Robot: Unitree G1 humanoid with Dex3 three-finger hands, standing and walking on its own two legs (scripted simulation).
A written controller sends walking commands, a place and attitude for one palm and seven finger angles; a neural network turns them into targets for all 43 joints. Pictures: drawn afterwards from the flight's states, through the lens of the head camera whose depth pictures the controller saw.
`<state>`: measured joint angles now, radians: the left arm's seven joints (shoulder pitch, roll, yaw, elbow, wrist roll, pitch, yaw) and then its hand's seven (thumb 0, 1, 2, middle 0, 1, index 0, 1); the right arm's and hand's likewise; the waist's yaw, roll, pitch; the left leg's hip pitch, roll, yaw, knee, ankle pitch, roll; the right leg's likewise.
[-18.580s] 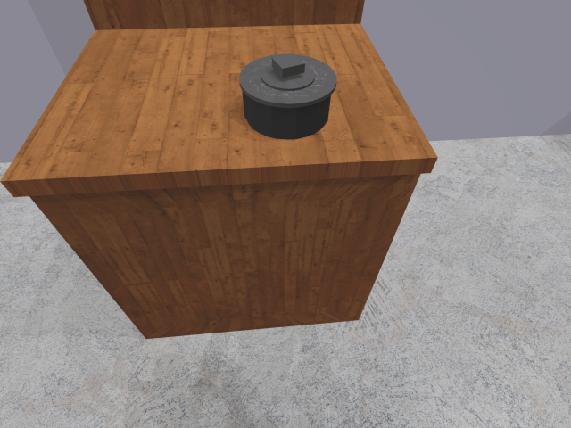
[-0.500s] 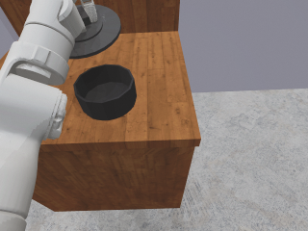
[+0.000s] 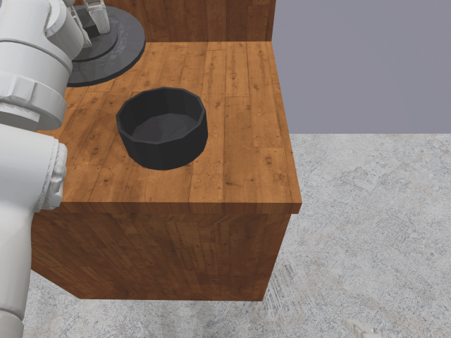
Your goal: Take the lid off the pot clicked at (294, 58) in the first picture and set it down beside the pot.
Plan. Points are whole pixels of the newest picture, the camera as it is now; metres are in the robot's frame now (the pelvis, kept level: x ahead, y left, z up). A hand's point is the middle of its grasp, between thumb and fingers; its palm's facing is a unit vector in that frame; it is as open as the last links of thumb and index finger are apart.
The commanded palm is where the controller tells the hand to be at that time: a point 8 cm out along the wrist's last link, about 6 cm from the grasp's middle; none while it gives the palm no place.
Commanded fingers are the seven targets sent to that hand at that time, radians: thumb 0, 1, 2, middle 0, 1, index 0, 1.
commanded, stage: move the lid sideways beside the pot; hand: left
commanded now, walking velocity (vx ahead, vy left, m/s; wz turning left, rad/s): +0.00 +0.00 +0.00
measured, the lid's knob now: (77, 26) +0.51 +0.22 +0.30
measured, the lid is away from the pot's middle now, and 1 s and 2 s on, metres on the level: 0.09 0.21 0.26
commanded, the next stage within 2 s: lower the lid onto the table in 1.50 s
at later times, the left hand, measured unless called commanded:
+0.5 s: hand (45, 20) +0.49 +0.25 +0.32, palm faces -0.13 -0.11 -0.98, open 6.8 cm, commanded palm +0.47 +0.25 +0.38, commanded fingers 0.00 0.59 1.07 -0.75 -1.00 -0.93 -1.07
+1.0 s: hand out of the picture +0.46 +0.31 +0.32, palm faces -0.12 -0.11 -0.99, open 6.7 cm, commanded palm +0.46 +0.30 +0.38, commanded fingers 0.00 0.59 1.07 -0.75 -1.00 -0.93 -1.07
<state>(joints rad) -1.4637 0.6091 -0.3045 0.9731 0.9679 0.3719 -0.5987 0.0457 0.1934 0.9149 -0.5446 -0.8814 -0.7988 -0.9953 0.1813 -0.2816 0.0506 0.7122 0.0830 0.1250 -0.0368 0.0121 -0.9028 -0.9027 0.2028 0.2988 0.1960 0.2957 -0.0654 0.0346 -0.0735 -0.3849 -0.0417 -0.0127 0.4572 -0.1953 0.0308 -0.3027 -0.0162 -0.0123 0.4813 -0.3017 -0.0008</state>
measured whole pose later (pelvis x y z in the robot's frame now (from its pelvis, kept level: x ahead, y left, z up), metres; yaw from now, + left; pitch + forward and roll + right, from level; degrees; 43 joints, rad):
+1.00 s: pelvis +0.00 +0.01 +0.00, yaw +0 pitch +9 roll -1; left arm -1.45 0.84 -0.19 1.04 1.03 0.28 -0.60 0.04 0.20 0.92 -0.54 -0.88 -0.81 -1.00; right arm 0.21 -0.29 0.05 0.69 0.10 0.17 -0.05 0.01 -0.90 -0.90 0.20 0.30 0.20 0.30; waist -0.08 0.05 -0.07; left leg -0.43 -0.03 -0.02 0.48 -0.20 0.04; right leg -0.32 -0.01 -0.02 0.46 -0.29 0.00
